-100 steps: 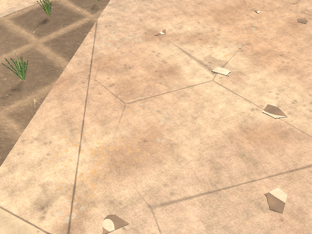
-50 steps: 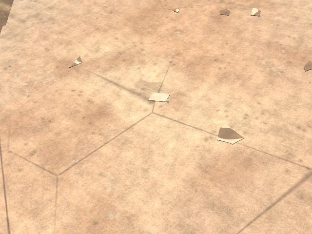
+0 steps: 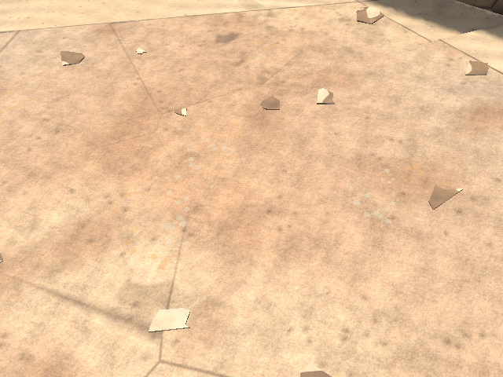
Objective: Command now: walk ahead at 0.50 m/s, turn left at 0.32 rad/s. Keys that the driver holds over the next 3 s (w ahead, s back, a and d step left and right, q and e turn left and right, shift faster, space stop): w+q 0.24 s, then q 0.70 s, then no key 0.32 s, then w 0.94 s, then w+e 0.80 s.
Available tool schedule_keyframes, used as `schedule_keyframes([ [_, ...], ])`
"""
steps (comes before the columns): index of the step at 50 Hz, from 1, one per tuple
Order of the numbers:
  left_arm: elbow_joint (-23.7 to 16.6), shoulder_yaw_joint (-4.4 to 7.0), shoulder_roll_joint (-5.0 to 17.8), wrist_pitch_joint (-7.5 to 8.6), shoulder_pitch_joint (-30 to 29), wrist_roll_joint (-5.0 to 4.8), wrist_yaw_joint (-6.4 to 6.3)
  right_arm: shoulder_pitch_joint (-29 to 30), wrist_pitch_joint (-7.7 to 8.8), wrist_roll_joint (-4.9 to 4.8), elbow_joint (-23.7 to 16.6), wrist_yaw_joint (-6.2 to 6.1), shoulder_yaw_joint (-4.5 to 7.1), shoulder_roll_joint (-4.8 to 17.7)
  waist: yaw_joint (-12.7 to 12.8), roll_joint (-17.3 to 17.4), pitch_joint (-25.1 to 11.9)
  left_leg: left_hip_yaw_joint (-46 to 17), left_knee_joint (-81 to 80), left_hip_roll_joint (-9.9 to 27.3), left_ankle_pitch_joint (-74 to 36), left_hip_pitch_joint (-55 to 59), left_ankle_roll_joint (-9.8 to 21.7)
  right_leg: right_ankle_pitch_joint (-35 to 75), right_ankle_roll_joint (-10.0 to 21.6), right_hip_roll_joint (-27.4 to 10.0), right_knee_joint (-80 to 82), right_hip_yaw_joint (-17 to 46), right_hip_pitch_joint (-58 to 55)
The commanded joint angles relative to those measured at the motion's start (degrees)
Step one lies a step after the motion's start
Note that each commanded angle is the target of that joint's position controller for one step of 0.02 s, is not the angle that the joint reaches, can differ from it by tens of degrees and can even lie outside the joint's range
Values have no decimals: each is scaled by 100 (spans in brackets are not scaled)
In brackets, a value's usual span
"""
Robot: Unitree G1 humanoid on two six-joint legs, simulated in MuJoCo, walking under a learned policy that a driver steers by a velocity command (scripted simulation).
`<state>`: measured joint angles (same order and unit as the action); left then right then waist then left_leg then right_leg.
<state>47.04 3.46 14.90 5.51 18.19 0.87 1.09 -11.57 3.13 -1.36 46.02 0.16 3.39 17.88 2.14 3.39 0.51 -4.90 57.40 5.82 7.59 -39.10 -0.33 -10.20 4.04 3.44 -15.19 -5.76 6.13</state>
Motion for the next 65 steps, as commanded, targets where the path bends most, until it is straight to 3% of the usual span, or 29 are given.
schedule_keyframes([
  [1,-330,165,774,134,-425,1,-78,-12,36,19,-294,39,51,211,-165,-615,155,-168,-767,55,-1038,-90,-23,1461,679,-1534,882,500,108],
  [9,75,224,1014,-132,212,-122,-178,1272,68,18,-991,344,-67,22,292,-498,503,586,-2215,-147,-777,-440,307,2467,454,-1905,393,-155,-1311],
  [12,4,282,1246,-278,51,-138,-272,867,25,15,-1092,412,60,257,-92,-851,12,1097,-2203,-646,112,524,613,5181,255,-1920,-725,-413,-1529],
  [13,-41,289,1287,-341,-42,-119,-318,230,11,31,-972,393,185,481,-455,-889,-310,1187,-2287,-891,199,1309,746,5849,147,-1810,-1671,-487,-1368],
  [14,-115,265,1262,-351,-172,-150,-362,-652,14,60,-787,312,358,799,-956,-710,-737,992,-2831,-980,-535,2706,960,5380,-104,-1547,-3010,-599,-653],
  [15,-297,127,856,-253,57,36,-348,-1129,-36,100,-707,162,474,1334,-882,371,-1369,-667,-2624,205,-2386,4562,1367,1772,-410,-1045,-4917,-553,1021],
  [16,-506,-68,396,-64,571,58,-214,-806,4,191,-966,167,466,1598,-374,1275,-2380,-3849,-3164,1682,-3107,6239,2759,-2723,-736,210,-6889,432,3049],
  [17,-456,91,1062,64,25,-97,-128,-852,-19,172,-1042,179,370,1138,-829,162,-2569,-3193,-3264,1445,-3440,6107,2489,-2508,-628,-233,-7043,1348,3280],
  [18,-669,80,1041,97,-426,-237,-116,-556,-7,130,-1063,168,305,904,-731,-10,-1746,-2220,-3246,1191,-3698,5372,2220,-2102,-546,-459,-6682,1229,3465],
  [19,-642,69,926,75,-531,-160,-178,-282,-9,54,-1058,155,288,795,-489,-556,-1034,-1672,-3394,861,-3578,4433,1952,-1805,-584,-659,-6185,1085,3448],
  [23,-652,97,782,-228,-256,-25,-287,185,-73,158,-1192,67,281,750,12,-182,-598,-1018,-3817,387,-3817,2612,1806,-1239,-834,-728,-5063,958,2550],
  [27,-748,37,650,-307,-573,7,-337,161,-217,74,-1147,-83,332,894,-58,60,-878,-816,-3596,110,-3583,2437,1537,-396,-1020,-503,-3835,939,2386],
  [33,-987,57,752,-323,-1310,-76,-232,113,-461,62,-1178,-195,324,869,-297,409,-790,-1562,-3300,49,-1736,2548,1223,-107,-965,-199,-2472,1138,2065],
  [37,-934,185,953,-173,-892,-53,-198,338,-483,19,-1312,-213,253,654,8,514,-687,-1973,-2573,-297,-861,2539,761,989,-570,-445,-648,1246,909],
  [38,-992,263,1336,-180,-762,45,-249,24,-468,119,-1351,-204,154,310,-173,-406,-1016,-1389,-1504,-757,813,1974,445,2287,-107,-1683,-658,2213,4],
  [39,-918,315,1557,-276,-725,207,-255,-482,-436,90,-1434,-198,153,303,-500,-1913,-960,-526,-400,-1578,3394,696,93,3646,1027,-2770,-615,3679,-555],
  [40,-965,285,1290,-293,-671,119,-252,-635,-400,131,-1329,-177,273,813,-370,-1777,-1054,-454,806,-1142,3280,358,-160,3305,1406,-3006,-535,4077,-513],
  [41,-1053,196,949,-305,-816,83,-272,-421,-450,50,-1222,-180,379,1075,-273,-1246,-869,-420,1282,-958,2800,294,-254,2865,1190,-2605,-646,3261,-316],
  [42,-1089,156,810,-347,-1029,47,-280,-343,-546,21,-1133,-214,403,1020,-312,-931,-699,-323,1421,-853,2423,313,-354,2394,899,-2183,-657,2613,-89],
  [45,-1090,143,824,-464,-1234,20,-340,-169,-689,-4,-1247,-199,309,605,-302,-1101,-389,82,1157,-741,1754,551,-497,1884,708,-1662,-385,1615,423],
  [50,-985,242,1023,-560,-1087,-3,-349,201,-637,66,-1483,-130,173,300,-75,-1370,-692,347,-431,-527,1735,1224,-464,2063,925,-1846,-389,1245,151],
  [53,-915,270,1132,-575,-1094,-92,-266,128,-635,80,-1437,-72,179,376,-51,-1450,-734,510,-1319,-560,1591,1779,-325,1915,959,-1965,-450,1264,191],
  [56,-800,228,1098,-600,-1165,-229,-229,-268,-618,105,-1219,-4,185,318,-302,-1326,-614,750,-3105,-729,479,2723,14,1351,668,-1822,-802,1128,533],
  [57,-648,173,936,-586,-873,-243,-212,-298,-611,135,-1206,-6,198,414,-290,-1104,-566,535,-3647,-651,-12,3262,189,809,295,-1642,-1003,977,911],
  [58,-654,46,558,-549,-690,-46,-157,-336,-611,182,-1276,-67,248,768,-106,44,-739,-793,-3869,391,-1016,3927,496,-440,-281,-1150,-1984,458,1588],
  [59,-847,-7,404,-510,-853,71,-168,-7,-587,294,-1374,-65,240,974,-30,1165,-493,-1731,-3934,1376,-1342,3306,1361,-2107,-667,-607,-2362,234,2182],
  [60,-867,88,782,-529,-1253,28,-227,41,-478,388,-1384,-47,185,701,-376,821,-405,-1706,-4066,1319,-849,2850,1638,-2295,-761,-738,-3109,645,1997],
  [61,-810,152,882,-556,-1224,-58,-233,190,-379,402,-1292,-45,118,535,-264,750,-297,-1415,-4080,1082,-736,2791,1522,-2143,-772,-731,-3455,751,2040],
  [65,-458,160,738,-611,-771,-47,-231,172,-259,190,-1000,-88,78,420,-213,551,-397,-871,-4096,570,-224,3078,1191,-1368,-896,-700,-3624,680,2003],
])
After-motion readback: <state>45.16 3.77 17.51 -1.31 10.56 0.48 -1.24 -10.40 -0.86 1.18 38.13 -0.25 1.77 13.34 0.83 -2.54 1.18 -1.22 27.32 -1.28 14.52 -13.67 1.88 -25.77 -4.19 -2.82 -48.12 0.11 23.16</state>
